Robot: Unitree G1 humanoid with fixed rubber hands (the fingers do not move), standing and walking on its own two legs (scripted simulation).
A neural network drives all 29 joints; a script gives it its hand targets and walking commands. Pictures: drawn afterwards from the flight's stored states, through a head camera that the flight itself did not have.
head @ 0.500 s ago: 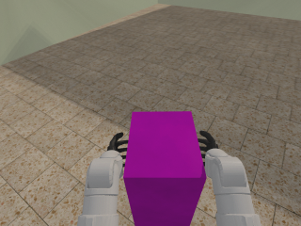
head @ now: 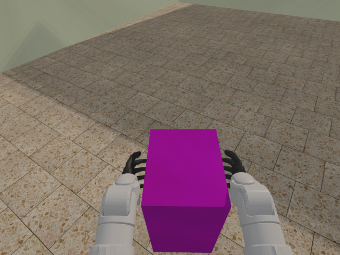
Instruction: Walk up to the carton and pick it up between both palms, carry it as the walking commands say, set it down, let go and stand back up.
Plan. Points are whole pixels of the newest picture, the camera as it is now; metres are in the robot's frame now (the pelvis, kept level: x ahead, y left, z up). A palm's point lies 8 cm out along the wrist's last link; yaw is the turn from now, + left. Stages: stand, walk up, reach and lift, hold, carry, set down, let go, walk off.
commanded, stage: carry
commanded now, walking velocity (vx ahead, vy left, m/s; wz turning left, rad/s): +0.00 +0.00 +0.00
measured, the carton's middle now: (182, 194) +0.30 +0.00 -0.03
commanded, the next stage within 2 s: hold in 1.30 s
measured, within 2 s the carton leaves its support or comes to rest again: neither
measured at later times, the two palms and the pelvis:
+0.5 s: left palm (133, 181) +0.30 +0.12 +0.05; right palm (239, 178) +0.30 -0.14 +0.05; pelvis +0.00 -0.01 +0.00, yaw +1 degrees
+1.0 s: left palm (133, 182) +0.30 +0.12 +0.04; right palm (239, 179) +0.30 -0.14 +0.04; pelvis +0.00 -0.01 +0.00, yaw +0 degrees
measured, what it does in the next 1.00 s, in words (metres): stands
